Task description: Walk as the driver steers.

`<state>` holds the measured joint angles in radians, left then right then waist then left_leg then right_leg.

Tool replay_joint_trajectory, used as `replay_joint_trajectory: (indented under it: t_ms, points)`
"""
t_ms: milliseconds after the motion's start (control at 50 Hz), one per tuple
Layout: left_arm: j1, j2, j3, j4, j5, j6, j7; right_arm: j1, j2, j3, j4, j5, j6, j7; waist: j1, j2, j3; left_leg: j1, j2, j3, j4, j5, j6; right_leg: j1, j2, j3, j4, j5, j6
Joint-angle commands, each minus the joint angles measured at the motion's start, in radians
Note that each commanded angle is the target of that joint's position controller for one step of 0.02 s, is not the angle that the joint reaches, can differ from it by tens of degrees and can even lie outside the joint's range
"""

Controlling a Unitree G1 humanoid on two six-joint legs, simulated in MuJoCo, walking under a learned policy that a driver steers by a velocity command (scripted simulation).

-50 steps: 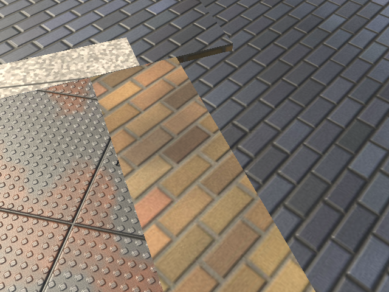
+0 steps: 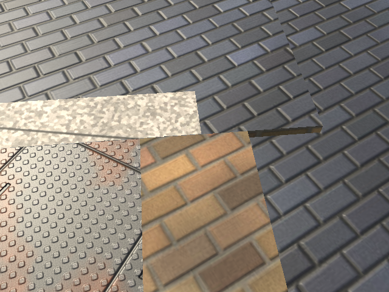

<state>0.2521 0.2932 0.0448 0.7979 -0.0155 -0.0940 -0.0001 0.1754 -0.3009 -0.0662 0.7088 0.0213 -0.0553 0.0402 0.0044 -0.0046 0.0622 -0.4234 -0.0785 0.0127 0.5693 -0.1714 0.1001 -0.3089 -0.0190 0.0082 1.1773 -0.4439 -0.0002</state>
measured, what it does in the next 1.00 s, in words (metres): walks ahead, turning left: right foot, then left foot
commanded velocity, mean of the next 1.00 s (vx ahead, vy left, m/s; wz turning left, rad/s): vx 0.50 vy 0.00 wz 0.58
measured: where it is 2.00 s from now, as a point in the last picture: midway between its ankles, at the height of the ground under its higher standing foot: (113, 198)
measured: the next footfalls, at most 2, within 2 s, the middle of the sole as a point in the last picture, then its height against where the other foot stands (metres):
right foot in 0.38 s outside the picture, level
left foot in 0.90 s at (127, 255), level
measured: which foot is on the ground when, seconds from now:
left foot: down 0.00-0.40, up 0.42-0.88, down 0.90-1.00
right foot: up 0.00-0.36, down 0.38-0.90, up 0.92-1.00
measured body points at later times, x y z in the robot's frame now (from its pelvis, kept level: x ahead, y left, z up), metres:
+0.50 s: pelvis +0.29 -0.03 +0.01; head +0.31 -0.02 +0.46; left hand +0.39 +0.27 -0.08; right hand +0.44 -0.28 -0.11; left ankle +0.15 +0.06 -0.64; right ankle +0.37 -0.12 -0.73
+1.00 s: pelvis +0.51 +0.13 +0.00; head +0.54 +0.17 +0.45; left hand +0.42 +0.42 -0.12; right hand +0.81 +0.01 -0.08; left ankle +0.53 +0.23 -0.73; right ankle +0.48 -0.07 -0.63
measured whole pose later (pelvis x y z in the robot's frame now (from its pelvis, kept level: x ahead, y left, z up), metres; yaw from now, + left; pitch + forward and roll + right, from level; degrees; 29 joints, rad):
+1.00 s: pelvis +0.51 +0.13 +0.00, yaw +35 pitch +2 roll -1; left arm 0.25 0.32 0.05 0.79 -0.02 -0.09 -0.01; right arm 0.17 -0.30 -0.07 0.62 0.02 -0.04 0.03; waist 0.02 -0.01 0.07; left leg -0.42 -0.06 0.01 0.58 -0.18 0.08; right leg -0.34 -0.06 0.00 1.18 -0.43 0.01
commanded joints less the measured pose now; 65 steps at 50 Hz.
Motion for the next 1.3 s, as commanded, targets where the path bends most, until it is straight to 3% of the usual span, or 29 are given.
replay_joint_trajectory:
  t_ms: [20, 100, 200, 300, 360, 380, 400, 420, 440, 460, 480, 520, 620, 720, 800, 840, 880, 900, 920, 940, 960, 980, 1000, 1020, 1060, 1120, 1200, 1240, 1300]
  points:
    - [-0.058, 0.139, 0.034, -0.118, 0.020, -0.045, 0.002, 0.067, -0.114, -0.030, -0.063, -0.016, -0.013, -0.014, -0.017, 0.026, -0.132, 0.372, 0.274, -0.444, -0.304, 0.142, 0.204, -0.350, -0.083, 0.088, -0.015, 0.108, -0.005]
    - [-0.057, 0.094, 0.027, -0.133, 0.035, -0.006, 0.007, 0.069, -0.137, -0.037, -0.066, -0.011, -0.014, -0.034, 0.010, 0.037, -0.090, 0.212, 0.222, -0.327, -0.347, 0.304, 0.208, -0.294, -0.076, 0.050, -0.182, 0.193, 0.058]
    - [-0.242, 0.051, 0.009, -0.182, 0.025, -0.011, 0.000, 0.141, -0.156, -0.043, -0.038, 0.000, 0.002, -0.057, -0.063, 0.073, -0.060, 0.164, 0.149, -0.270, -0.323, 0.185, 0.128, -0.224, -0.007, 0.039, -0.541, 0.503, 0.080]
    - [-0.310, 0.093, 0.024, -0.209, 0.010, -0.032, -0.023, 0.197, -0.146, -0.041, -0.012, 0.006, 0.018, -0.065, -0.078, 0.095, -0.058, 0.285, 0.196, -0.404, -0.218, 0.104, 0.105, -0.187, 0.026, 0.079, -0.689, 0.470, 0.048]
    - [-0.178, 0.129, 0.048, -0.179, 0.010, -0.047, -0.020, 0.159, -0.131, -0.038, -0.023, 0.001, 0.027, -0.065, 0.003, 0.130, -0.098, 0.299, 0.179, -0.441, -0.090, 0.196, 0.069, -0.003, 0.031, 0.054, -0.758, 0.400, -0.013]
    - [-0.061, 0.163, 0.062, -0.163, 0.025, -0.052, -0.013, 0.150, -0.087, -0.021, -0.036, -0.006, 0.023, -0.060, 0.061, 0.097, -0.204, 0.234, 0.130, -0.392, 0.088, 0.191, 0.037, 0.216, -0.053, 0.114, -0.741, 0.398, -0.066]
    - [0.075, 0.244, 0.082, -0.152, 0.045, -0.049, -0.004, 0.230, -0.029, -0.002, -0.059, -0.001, 0.017, -0.059, 0.069, -0.089, -0.366, -0.036, 0.010, -0.265, 0.408, -0.050, -0.036, 0.585, -0.275, 0.419, -0.739, 0.308, -0.190]
    - [0.128, 0.231, 0.085, -0.120, 0.022, -0.034, -0.013, 0.292, -0.048, 0.006, -0.073, 0.013, 0.010, -0.060, 0.052, -0.327, -0.422, -0.277, -0.012, -0.200, 0.632, -0.433, -0.068, 0.706, -0.414, 0.773, -0.835, 0.059, -0.282]
    - [0.079, 0.144, 0.062, -0.137, 0.008, -0.027, -0.011, 0.237, -0.141, -0.016, -0.056, 0.020, 0.012, -0.059, 0.069, -0.187, -0.280, -0.360, 0.059, -0.214, 0.720, -0.369, -0.078, 0.596, -0.390, 0.712, -0.874, -0.089, -0.246]
    - [0.038, 0.109, 0.051, -0.145, 0.013, -0.017, -0.006, 0.147, -0.161, -0.023, -0.070, 0.011, 0.018, -0.058, 0.078, -0.101, -0.171, -0.363, 0.092, -0.174, 0.736, -0.287, -0.084, 0.470, -0.346, 0.561, -0.885, -0.035, -0.204]
    - [-0.004, 0.094, 0.043, -0.140, 0.020, -0.012, -0.005, 0.101, -0.146, -0.023, -0.083, 0.000, 0.020, -0.056, 0.059, -0.059, -0.092, -0.344, 0.120, -0.155, 0.701, -0.230, -0.089, 0.348, -0.302, 0.446, -0.913, 0.081, -0.188]
    - [-0.041, 0.071, 0.034, -0.126, 0.029, -0.014, -0.004, 0.098, -0.110, -0.025, -0.090, 0.003, 0.027, -0.046, 0.019, -0.096, -0.044, -0.275, 0.169, -0.139, 0.636, -0.167, -0.087, 0.217, -0.241, 0.293, -0.964, 0.214, -0.170]
    - [-0.033, 0.119, 0.054, -0.085, 0.022, -0.026, -0.007, 0.045, -0.054, -0.010, -0.122, 0.000, 0.039, -0.037, 0.014, -0.072, -0.033, -0.302, 0.201, -0.111, 0.481, -0.040, -0.115, 0.196, -0.247, 0.104, -1.035, 0.406, -0.207]
    - [-0.006, 0.155, 0.061, -0.050, 0.013, -0.009, -0.002, -0.088, -0.031, 0.003, -0.149, 0.001, 0.021, -0.007, 0.062, -0.052, -0.011, -0.243, 0.182, -0.040, 0.202, 0.178, -0.100, 0.243, -0.217, -0.071, -1.029, 0.499, -0.163]
    - [0.039, 0.193, 0.073, -0.019, -0.007, 0.013, -0.001, -0.168, -0.043, -0.001, -0.191, 0.005, 0.022, 0.014, 0.073, -0.057, 0.016, -0.224, 0.158, 0.007, 0.086, 0.112, -0.059, 0.346, -0.257, -0.122, -0.988, 0.581, -0.135]
    - [0.035, 0.223, 0.082, -0.017, -0.017, 0.026, 0.005, -0.132, -0.074, -0.018, -0.197, -0.002, 0.027, 0.016, 0.032, -0.083, -0.022, -0.129, 0.103, 0.058, 0.060, 0.009, -0.019, 0.387, -0.261, -0.163, -0.870, 0.885, -0.113]
    - [0.021, 0.221, 0.079, -0.023, -0.023, 0.040, 0.013, 0.113, -0.154, -0.066, -0.136, -0.001, 0.036, 0.005, -0.111, -0.067, -0.160, 0.221, 0.015, 0.098, -0.016, 0.038, 0.045, 0.304, -0.217, -0.222, -0.531, 1.069, -0.068]
    - [0.042, 0.171, 0.057, -0.041, 0.006, 0.037, 0.017, 0.285, -0.232, -0.098, -0.095, 0.005, 0.047, -0.015, -0.176, 0.041, -0.257, 0.540, 0.118, -0.092, -0.024, 0.047, 0.102, 0.050, -0.178, -0.223, -0.221, 0.751, -0.024]
    - [0.130, 0.034, 0.010, -0.109, 0.040, 0.011, 0.001, 0.236, -0.344, -0.106, -0.112, 0.012, 0.036, -0.018, -0.039, 0.304, -0.363, 0.830, 0.373, -0.686, -0.135, -0.162, 0.298, -0.384, 0.027, -0.116, 0.120, -0.144, 0.032]
    - [0.012, 0.128, 0.025, -0.112, 0.004, -0.022, -0.010, 0.264, -0.246, -0.079, -0.138, 0.006, 0.021, -0.012, -0.130, 0.165, -0.440, 0.845, 0.404, -0.825, -0.263, -0.289, 0.297, -0.487, 0.018, 0.082, 0.206, -0.144, 0.017]
    - [-0.060, 0.168, 0.035, -0.132, -0.031, -0.037, -0.017, 0.229, -0.188, -0.059, -0.119, -0.003, 0.007, -0.009, -0.130, 0.119, -0.287, 0.735, 0.384, -0.670, -0.280, -0.211, 0.247, -0.548, -0.027, 0.069, 0.182, -0.037, -0.004]
    - [-0.060, 0.149, 0.028, -0.126, -0.020, -0.044, -0.011, 0.170, -0.162, -0.049, -0.119, -0.003, 0.001, -0.011, -0.084, 0.045, -0.211, 0.588, 0.346, -0.552, -0.278, -0.104, 0.214, -0.499, -0.071, 0.062, 0.098, 0.051, -0.010]
    - [-0.055, 0.149, 0.031, -0.113, 0.005, -0.042, -0.005, 0.104, -0.128, -0.036, -0.124, -0.008, 0.000, -0.014, -0.045, 0.028, -0.154, 0.458, 0.310, -0.451, -0.284, 0.027, 0.190, -0.432, -0.103, 0.057, 0.019, 0.101, 0.000]
    - [-0.031, 0.151, 0.035, -0.106, 0.011, -0.032, -0.007, 0.068, -0.108, -0.026, -0.134, -0.023, -0.003, -0.018, -0.011, 0.059, -0.138, 0.368, 0.289, -0.399, -0.305, 0.127, 0.183, -0.358, -0.124, 0.064, -0.015, 0.139, 0.006]
    - [0.007, 0.127, 0.032, -0.085, 0.014, -0.009, -0.010, 0.050, -0.100, -0.021, -0.121, -0.024, -0.012, -0.023, 0.014, 0.064, -0.129, 0.287, 0.271, -0.322, -0.343, 0.248, 0.188, -0.303, -0.128, 0.044, -0.064, 0.171, 0.028]
    - [-0.044, 0.093, 0.021, -0.091, 0.014, 0.014, -0.008, 0.080, -0.122, -0.023, -0.080, -0.027, -0.027, -0.033, -0.002, 0.052, -0.075, 0.253, 0.257, -0.207, -0.389, 0.324, 0.173, -0.350, -0.133, 0.031, -0.182, 0.312, 0.055]
    - [-0.141, 0.055, 0.006, -0.106, 0.011, 0.003, -0.023, 0.089, -0.116, -0.014, -0.038, -0.035, -0.025, -0.047, -0.040, 0.053, -0.026, 0.226, 0.194, -0.037, -0.383, 0.450, 0.093, -0.271, -0.085, -0.007, -0.462, 0.579, 0.038]
    - [-0.183, 0.045, 0.002, -0.120, 0.007, -0.004, -0.036, 0.122, -0.126, -0.014, -0.009, -0.038, -0.024, -0.051, -0.066, 0.050, -0.033, 0.249, 0.212, -0.014, -0.374, 0.466, 0.077, -0.218, -0.054, -0.018, -0.543, 0.672, 0.023]
    - [-0.191, 0.069, 0.012, -0.138, 0.005, -0.003, -0.057, 0.116, -0.137, -0.019, 0.017, -0.034, -0.010, -0.055, -0.062, 0.061, -0.039, 0.368, 0.257, -0.007, -0.296, 0.526, 0.063, -0.241, -0.023, -0.003, -0.607, 0.584, -0.010]
Velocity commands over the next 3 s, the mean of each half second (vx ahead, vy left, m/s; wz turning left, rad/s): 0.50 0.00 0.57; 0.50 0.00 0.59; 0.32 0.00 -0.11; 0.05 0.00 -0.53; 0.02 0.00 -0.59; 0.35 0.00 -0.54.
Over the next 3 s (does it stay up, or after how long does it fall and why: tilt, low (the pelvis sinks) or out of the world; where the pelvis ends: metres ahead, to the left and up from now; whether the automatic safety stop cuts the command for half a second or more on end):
stays up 0.90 0.27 0.01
